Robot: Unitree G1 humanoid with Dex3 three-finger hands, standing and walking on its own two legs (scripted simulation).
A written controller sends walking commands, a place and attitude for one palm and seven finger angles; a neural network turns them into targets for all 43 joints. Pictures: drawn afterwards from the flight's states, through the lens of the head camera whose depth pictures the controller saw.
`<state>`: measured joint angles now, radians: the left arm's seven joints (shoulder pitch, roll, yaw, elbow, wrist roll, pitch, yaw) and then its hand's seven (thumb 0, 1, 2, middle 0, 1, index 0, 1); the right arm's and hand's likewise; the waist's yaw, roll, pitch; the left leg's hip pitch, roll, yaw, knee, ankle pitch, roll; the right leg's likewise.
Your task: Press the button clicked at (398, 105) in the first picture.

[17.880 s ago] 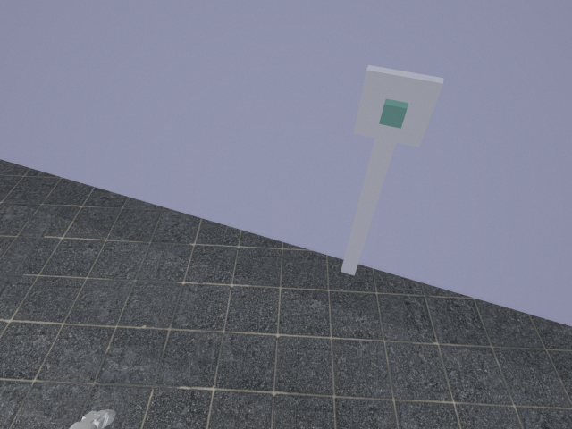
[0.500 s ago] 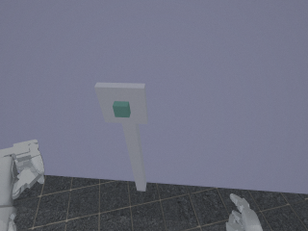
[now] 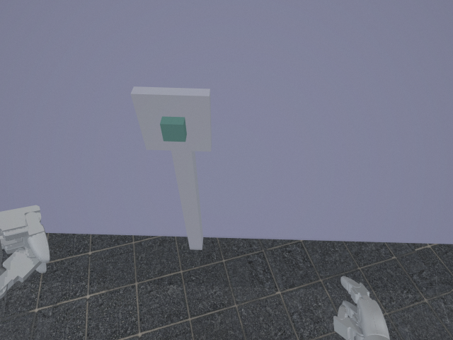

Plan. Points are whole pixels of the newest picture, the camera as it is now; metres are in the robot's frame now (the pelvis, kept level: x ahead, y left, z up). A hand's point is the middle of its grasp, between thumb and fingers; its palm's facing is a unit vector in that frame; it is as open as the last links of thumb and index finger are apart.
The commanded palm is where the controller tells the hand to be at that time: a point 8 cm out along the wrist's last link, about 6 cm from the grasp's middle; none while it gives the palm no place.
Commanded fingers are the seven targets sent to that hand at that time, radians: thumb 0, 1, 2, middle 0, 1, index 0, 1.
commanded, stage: step back with the hand held close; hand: left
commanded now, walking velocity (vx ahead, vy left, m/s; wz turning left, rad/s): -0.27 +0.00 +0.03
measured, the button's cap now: (174, 128) +0.58 +0.16 +0.02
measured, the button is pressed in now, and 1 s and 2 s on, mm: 0 0 0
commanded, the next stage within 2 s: stop stepping back and stand still in 0.66 s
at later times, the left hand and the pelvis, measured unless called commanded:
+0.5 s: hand out of the picture +0.11 +0.28 +0.16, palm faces +0.45 -0.80 -0.40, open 3.1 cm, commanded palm +0.03 +0.31 +0.18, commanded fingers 0.00 0.90 0.90 -1.30 -1.50 -1.30 -1.50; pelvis -0.08 +0.02 -0.01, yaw +4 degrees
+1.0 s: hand out of the picture +0.00 +0.22 +0.17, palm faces +0.35 -0.82 -0.46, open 3.1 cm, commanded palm -0.04 +0.26 +0.18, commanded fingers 0.00 0.90 0.90 -1.30 -1.50 -1.30 -1.50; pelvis -0.19 -0.01 +0.00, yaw -3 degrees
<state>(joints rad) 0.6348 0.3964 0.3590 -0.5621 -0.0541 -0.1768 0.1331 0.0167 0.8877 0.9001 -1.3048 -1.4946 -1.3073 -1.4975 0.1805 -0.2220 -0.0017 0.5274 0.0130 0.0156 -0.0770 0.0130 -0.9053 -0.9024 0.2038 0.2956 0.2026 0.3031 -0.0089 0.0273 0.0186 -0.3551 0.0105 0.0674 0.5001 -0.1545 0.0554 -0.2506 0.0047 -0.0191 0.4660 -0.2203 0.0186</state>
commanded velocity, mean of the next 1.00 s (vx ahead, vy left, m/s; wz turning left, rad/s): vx -0.20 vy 0.03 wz -0.03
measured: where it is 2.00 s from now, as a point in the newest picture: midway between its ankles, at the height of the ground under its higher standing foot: outside the picture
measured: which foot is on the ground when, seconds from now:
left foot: down 0.00-0.26, up 0.28-0.38, down 0.40-0.82, up 0.84-0.98, down 1.00-1.00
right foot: down 0.00-0.40, up 0.42-0.76, down 0.78-1.00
